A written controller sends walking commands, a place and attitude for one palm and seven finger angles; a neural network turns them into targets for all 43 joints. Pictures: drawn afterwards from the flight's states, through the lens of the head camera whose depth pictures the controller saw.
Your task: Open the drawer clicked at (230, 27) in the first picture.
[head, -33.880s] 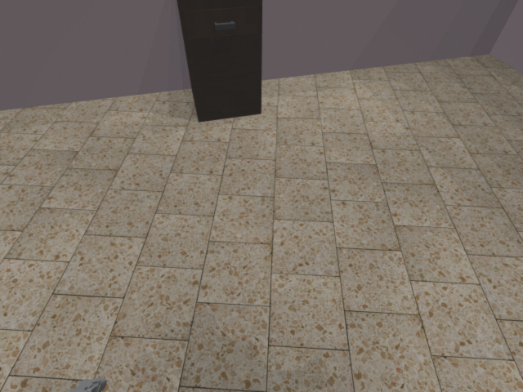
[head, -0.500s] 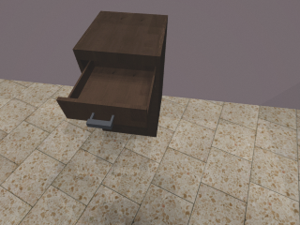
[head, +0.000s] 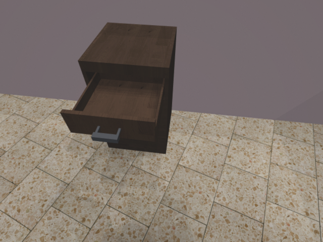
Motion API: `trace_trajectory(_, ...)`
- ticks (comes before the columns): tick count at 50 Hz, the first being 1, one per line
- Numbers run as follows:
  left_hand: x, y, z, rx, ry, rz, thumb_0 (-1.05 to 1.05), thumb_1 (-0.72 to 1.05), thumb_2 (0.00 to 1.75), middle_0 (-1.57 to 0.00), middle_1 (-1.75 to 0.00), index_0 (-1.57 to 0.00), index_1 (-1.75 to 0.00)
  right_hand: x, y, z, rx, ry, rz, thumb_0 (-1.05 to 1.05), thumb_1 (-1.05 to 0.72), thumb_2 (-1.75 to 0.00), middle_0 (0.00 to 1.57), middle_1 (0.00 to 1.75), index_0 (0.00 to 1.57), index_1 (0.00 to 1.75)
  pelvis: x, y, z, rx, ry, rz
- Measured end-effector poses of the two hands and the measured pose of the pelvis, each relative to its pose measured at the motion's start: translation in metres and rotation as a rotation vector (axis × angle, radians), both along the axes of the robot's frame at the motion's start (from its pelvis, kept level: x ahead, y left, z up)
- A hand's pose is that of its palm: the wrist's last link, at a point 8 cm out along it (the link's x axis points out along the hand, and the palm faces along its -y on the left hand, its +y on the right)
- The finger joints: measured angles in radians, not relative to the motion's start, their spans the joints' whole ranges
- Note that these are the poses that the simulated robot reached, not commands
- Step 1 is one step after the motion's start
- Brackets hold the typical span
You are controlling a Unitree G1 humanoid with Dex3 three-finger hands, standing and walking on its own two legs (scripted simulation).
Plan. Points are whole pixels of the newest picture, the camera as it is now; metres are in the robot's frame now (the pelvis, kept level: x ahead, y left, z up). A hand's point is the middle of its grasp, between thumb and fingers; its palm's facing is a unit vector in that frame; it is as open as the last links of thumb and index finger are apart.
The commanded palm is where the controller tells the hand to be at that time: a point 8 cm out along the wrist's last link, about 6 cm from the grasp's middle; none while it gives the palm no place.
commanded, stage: look to check the result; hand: left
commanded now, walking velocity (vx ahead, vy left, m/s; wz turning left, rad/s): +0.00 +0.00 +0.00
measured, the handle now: (107, 133) +0.54 +0.26 -0.16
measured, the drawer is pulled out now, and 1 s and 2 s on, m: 0.28 0.28 0.28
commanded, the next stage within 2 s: stand and wait in 0.54 s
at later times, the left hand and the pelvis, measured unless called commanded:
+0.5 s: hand out of the picture -0.03 +0.15 -0.18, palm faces +0.05 -0.99 -0.16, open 7.4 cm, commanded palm none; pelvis +0.00 +0.00 +0.00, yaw +0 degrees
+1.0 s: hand out of the picture -0.02 +0.15 -0.18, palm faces +0.06 -0.98 -0.17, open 7.4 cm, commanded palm none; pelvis +0.00 -0.01 +0.00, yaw +0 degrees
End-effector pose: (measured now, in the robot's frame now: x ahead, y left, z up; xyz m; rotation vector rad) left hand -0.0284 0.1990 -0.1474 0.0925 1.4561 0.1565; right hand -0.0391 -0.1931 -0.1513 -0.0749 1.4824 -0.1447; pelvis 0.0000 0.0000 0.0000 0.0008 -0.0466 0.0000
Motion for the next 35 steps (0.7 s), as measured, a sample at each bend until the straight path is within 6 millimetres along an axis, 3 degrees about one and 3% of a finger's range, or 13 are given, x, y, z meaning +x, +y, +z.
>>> trace_trajectory(14,-0.009,0.001,0.000,0.008,0.024,0.004,0.00,0.90,0.90,-0.20,-0.30,-0.20,-0.30,-0.009,0.000,0.001,0.002,0.027,-0.009,0.00,-0.91,-0.90,0.19,0.30,0.20,0.30,-0.001,-0.002,0.000,-0.001,0.002,-0.002)
trace_trajectory(35,0.002,-0.001,0.001,0.004,0.011,0.008,0.00,0.90,0.90,-0.20,-0.30,-0.20,-0.30,0.005,0.002,0.000,0.006,0.008,-0.002,0.00,-0.91,-0.90,0.19,0.30,0.20,0.30,0.002,-0.002,0.000,0.003,0.008,0.003)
